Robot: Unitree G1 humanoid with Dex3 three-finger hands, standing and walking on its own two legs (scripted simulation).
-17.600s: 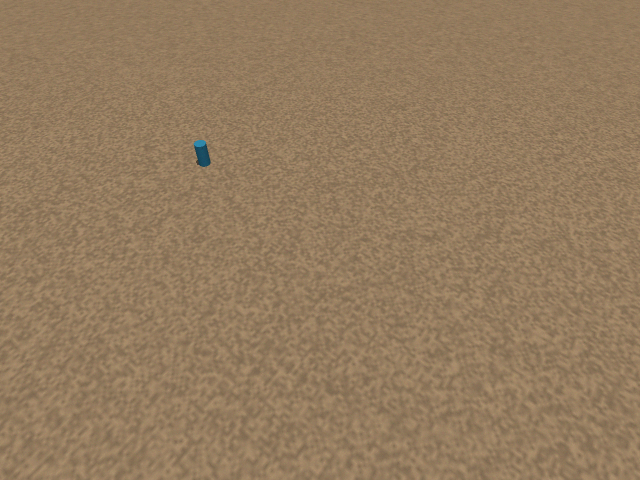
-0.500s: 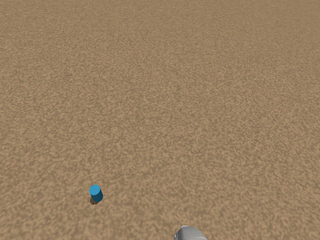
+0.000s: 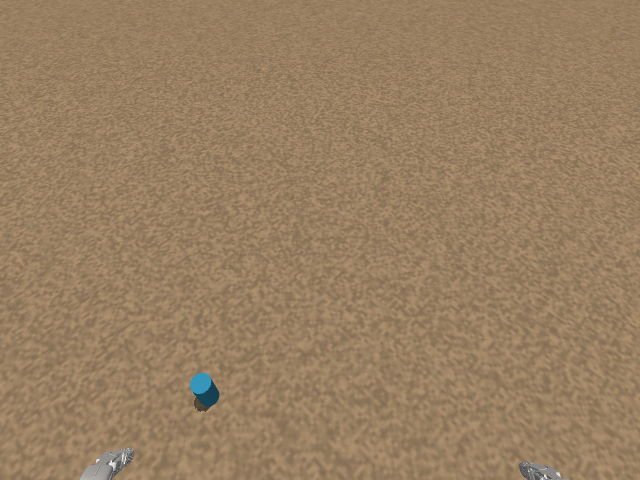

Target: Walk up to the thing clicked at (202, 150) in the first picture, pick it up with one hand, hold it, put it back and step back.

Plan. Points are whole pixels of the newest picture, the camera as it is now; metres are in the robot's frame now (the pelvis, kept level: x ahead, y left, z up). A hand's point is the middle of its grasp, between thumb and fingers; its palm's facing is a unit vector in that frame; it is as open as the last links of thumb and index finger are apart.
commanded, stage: walk up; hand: left
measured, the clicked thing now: (205, 390) +0.45 +0.33 -0.70
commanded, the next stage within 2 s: stand in 0.96 s
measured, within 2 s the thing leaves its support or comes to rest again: neither
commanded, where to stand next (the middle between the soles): +0.08 +0.01 m, yaw +2 degrees
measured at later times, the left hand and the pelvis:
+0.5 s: hand out of the picture +0.09 +0.27 -0.14, palm faces +0.05 -0.95 -0.32, open 7.4 cm; pelvis -0.01 +0.01 +0.01, yaw +2 degrees
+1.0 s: hand out of the picture +0.07 +0.27 -0.14, palm faces +0.11 -0.94 -0.33, open 7.4 cm; pelvis +0.00 +0.01 +0.02, yaw +4 degrees
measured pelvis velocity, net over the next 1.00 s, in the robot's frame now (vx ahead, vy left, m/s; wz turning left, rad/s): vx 0.00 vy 0.01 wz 0.07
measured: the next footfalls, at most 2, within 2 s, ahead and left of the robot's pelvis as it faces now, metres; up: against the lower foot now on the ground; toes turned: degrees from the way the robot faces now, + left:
none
